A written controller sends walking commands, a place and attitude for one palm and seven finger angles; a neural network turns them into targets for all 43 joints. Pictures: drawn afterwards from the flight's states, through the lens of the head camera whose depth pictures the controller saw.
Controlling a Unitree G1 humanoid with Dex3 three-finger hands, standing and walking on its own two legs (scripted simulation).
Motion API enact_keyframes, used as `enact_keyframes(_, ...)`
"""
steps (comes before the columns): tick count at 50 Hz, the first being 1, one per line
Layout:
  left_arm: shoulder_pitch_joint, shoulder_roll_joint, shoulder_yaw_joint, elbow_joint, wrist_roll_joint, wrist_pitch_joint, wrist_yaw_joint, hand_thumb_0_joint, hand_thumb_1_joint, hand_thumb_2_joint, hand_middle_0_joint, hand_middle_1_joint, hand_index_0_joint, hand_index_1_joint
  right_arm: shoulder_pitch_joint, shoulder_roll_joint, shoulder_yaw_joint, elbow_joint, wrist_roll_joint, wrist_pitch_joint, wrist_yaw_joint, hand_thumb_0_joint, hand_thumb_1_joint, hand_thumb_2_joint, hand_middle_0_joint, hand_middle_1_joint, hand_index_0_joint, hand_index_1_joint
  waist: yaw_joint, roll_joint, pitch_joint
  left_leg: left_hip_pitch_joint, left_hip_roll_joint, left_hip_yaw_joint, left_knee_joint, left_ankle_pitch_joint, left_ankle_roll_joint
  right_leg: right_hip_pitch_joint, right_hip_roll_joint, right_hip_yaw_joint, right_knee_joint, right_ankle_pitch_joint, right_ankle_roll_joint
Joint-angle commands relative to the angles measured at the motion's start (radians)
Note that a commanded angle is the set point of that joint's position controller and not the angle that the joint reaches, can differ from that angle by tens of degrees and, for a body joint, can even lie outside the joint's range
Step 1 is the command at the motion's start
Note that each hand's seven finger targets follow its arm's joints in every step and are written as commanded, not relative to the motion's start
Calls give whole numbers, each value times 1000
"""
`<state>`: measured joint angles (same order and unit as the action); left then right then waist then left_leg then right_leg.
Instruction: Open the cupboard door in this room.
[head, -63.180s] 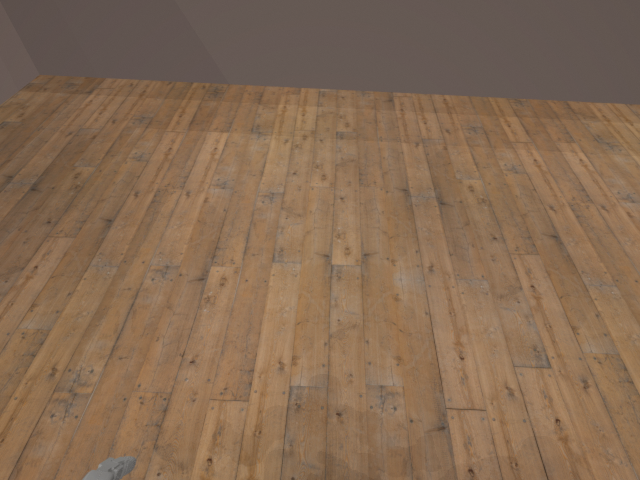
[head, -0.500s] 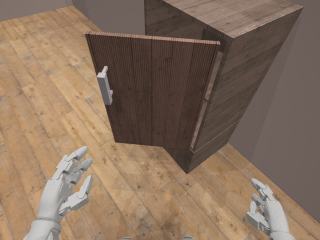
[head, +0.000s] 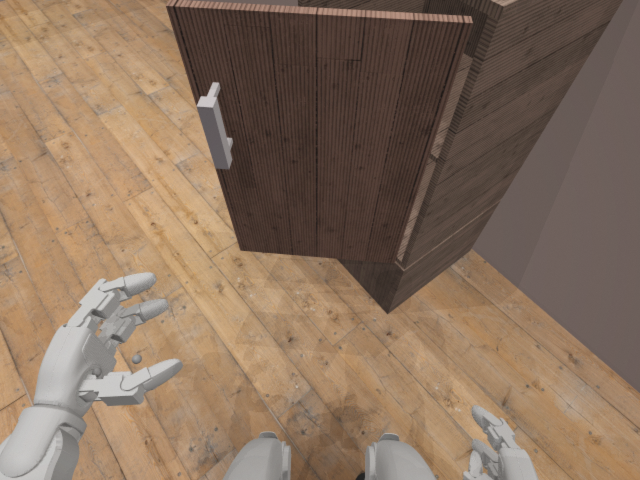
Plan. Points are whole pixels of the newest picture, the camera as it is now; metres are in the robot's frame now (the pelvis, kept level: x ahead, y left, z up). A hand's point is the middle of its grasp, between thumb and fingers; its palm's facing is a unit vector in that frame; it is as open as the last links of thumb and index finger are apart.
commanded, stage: raise the hand with hooked fingers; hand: left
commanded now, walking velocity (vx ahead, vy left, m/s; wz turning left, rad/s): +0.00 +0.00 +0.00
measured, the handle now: (219, 126) +0.62 +0.19 +0.05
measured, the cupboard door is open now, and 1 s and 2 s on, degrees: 47 47 47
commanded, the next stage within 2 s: move the hooked fingers beside the handle in 1.26 s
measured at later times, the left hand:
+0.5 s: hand (87, 327) +0.27 +0.27 +0.05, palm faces -0.03 -1.00 -0.06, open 13.7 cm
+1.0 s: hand (79, 295) +0.31 +0.29 +0.07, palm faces -0.05 -1.00 -0.04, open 13.9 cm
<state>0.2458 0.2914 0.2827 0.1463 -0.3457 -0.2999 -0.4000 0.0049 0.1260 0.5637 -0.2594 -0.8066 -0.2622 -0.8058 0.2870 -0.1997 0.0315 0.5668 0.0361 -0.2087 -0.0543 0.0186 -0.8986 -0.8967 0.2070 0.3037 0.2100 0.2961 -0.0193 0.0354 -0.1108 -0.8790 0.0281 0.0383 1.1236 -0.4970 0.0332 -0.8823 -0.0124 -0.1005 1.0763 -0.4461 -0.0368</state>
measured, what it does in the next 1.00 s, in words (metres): stands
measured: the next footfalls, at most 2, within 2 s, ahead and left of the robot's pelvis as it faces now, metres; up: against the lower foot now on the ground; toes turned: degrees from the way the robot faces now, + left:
none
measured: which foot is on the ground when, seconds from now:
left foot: down 0.00-1.00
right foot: down 0.00-1.00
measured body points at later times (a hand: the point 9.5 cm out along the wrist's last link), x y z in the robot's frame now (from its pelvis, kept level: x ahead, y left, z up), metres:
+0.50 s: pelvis +0.02 +0.02 +0.01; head +0.09 +0.04 +0.45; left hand +0.27 +0.33 +0.06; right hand +0.20 -0.22 -0.06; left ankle +0.03 +0.10 -0.66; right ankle +0.05 -0.10 -0.66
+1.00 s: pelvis +0.02 +0.02 +0.02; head +0.10 +0.03 +0.46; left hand +0.30 +0.34 +0.07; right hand +0.17 -0.24 -0.06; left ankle +0.03 +0.10 -0.66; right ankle +0.05 -0.10 -0.66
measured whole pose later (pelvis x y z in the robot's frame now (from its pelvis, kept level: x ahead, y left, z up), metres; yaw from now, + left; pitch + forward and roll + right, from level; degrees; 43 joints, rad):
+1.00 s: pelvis +0.02 +0.02 +0.02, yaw +0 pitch +15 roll -3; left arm -0.01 0.44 0.44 0.42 -0.39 -0.32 -0.59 -0.01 -0.49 0.30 -0.30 -1.20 -0.30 -1.20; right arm 0.30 -0.30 0.03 0.54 0.04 -0.20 -0.05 0.02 -0.90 -0.90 0.20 0.30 0.21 0.30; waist -0.02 0.02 -0.11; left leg -0.82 0.02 0.04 1.05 -0.49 0.05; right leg -0.81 -0.01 -0.10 0.98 -0.43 -0.01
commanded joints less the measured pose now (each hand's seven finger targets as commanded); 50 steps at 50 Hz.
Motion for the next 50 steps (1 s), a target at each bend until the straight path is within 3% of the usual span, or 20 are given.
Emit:
enact_keyframes(1,-93,146,78,-183,-6,-163,33,0,-103,470,-272,-945,-272,-945,-94,-179,-74,-160,-5,-83,-7,0,-900,-900,200,300,200,300,15,-30,-188,67,-25,-86,-169,151,-10,156,21,66,-153,-4,10)
enact_keyframes(3,-106,147,47,-149,15,-186,4,0,-150,450,-275,-975,-275,-975,-72,-199,-78,-148,-1,-91,-7,0,-900,-900,200,300,200,300,-5,0,-187,88,-26,-86,-175,106,-8,107,18,59,-153,-35,11)
enact_keyframes(6,-151,169,36,-137,3,-173,-49,0,-220,420,-280,-1020,-280,-1020,-55,-221,-78,-153,8,-102,-15,0,-900,-900,200,300,200,300,-16,10,-194,109,-27,-96,-188,81,-6,108,20,61,-161,-40,8)
enact_keyframes(7,-161,201,61,-162,0,-170,-62,0,-243,410,-282,-1035,-282,-1035,-48,-226,-81,-154,9,-103,-17,0,-900,-900,200,300,200,300,-6,29,-245,138,-26,-98,-198,102,-7,132,19,60,-161,-18,8)
enact_keyframes(11,-169,295,165,-194,-26,-142,-57,0,-337,370,-288,-1095,-288,-1095,-40,-229,-79,-158,6,-99,-23,0,-900,-900,200,300,200,300,26,67,-278,198,-23,-105,-216,215,-15,182,30,42,-150,80,0)
enact_keyframes(14,-153,267,178,-198,-40,-145,-30,0,-407,340,-293,-1140,-293,-1140,-43,-217,-77,-162,4,-91,-19,0,-900,-900,200,300,200,300,36,74,-280,233,-21,-106,-230,287,-26,202,31,26,-147,131,3)
enact_keyframes(18,-165,242,151,-103,-27,-115,-39,0,-500,300,-300,-1200,-300,-1200,-36,-225,-73,-158,4,-73,-9,0,-900,-900,200,300,200,300,14,74,-222,221,-18,-103,-226,299,-33,172,34,18,-152,150,5)
enact_keyframes(22,-238,250,122,-28,-15,-68,-98,0,-500,300,-300,-1200,-300,-1200,-25,-240,-69,-168,9,-63,-10,0,-900,-900,200,300,200,300,-10,42,-204,216,-17,-104,-231,273,-28,165,38,22,-173,147,6)
enact_keyframes(24,-281,293,155,-43,-23,-64,-120,0,-500,300,-300,-1200,-300,-1200,-26,-245,-69,-171,8,-63,-15,0,-900,-900,200,300,200,300,-5,35,-250,228,-19,-103,-227,297,-24,197,35,28,-177,171,6)
enact_keyframes(27,-342,354,213,-79,-42,-84,-137,0,-500,300,-300,-1200,-300,-1200,-19,-242,-66,-166,3,-63,-17,0,-900,-900,200,300,200,300,9,80,-312,292,-15,-108,-220,393,-36,212,42,30,-166,218,0)
enact_keyframes(30,-356,361,234,-44,-55,-107,-136,0,-500,300,-300,-1200,-300,-1200,-25,-239,-62,-158,2,-63,-18,0,-900,-900,200,300,200,300,10,57,-287,273,-14,-110,-224,368,-36,209,43,28,-169,197,0)
enact_keyframes(31,-374,379,248,-20,-59,-107,-141,0,-500,300,-300,-1200,-300,-1200,-24,-240,-59,-152,-1,-61,-18,0,-900,-900,200,300,200,300,15,80,-272,263,-16,-109,-220,375,-39,206,46,27,-162,202,-6)
enact_keyframes(34,-384,370,240,54,-54,-87,-161,0,-500,300,-300,-1200,-300,-1200,-18,-244,-60,-148,5,-53,-19,0,-900,-900,200,300,200,300,7,73,-262,260,-14,-105,-231,355,-36,197,40,26,-173,190,0)
enact_keyframes(38,-403,409,250,77,-51,-50,-198,0,-500,300,-300,-1200,-300,-1200,-4,-252,-62,-155,9,-47,-17,0,-900,-900,200,300,200,300,13,100,-308,296,-12,-102,-239,416,-35,224,38,32,-184,224,0)
enact_keyframes(42,-366,387,250,73,-73,-55,-209,0,-500,300,-300,-1200,-300,-1200,4,-251,-65,-162,6,-51,-8,0,-900,-900,200,300,200,300,17,46,-318,290,-11,-102,-234,462,-32,245,43,30,-186,264,2)
enact_keyframes(44,-363,380,255,81,-80,-69,-201,0,-500,300,-300,-1200,-300,-1200,3,-251,-69,-162,5,-50,-5,0,-900,-900,200,300,200,300,11,18,-296,267,-14,-98,-234,415,-29,237,42,31,-190,245,5)
enact_keyframes(47,-394,403,274,98,-75,-87,-186,0,-500,300,-300,-1200,-300,-1200,5,-253,-67,-159,2,-45,-1,0,-900,-900,200,300,200,300,14,51,-274,246,-17,-92,-239,374,-31,228,42,36,-188,210,-1)
enact_keyframes(50,-389,393,265,107,-67,-92,-180,0,-500,300,-300,-1200,-300,-1200,3,-250,-69,-165,4,-42,-3,0,-900,-900,200,300,200,300,10,41,-261,226,-20,-84,-243,317,-22,232,35,43,-199,177,2)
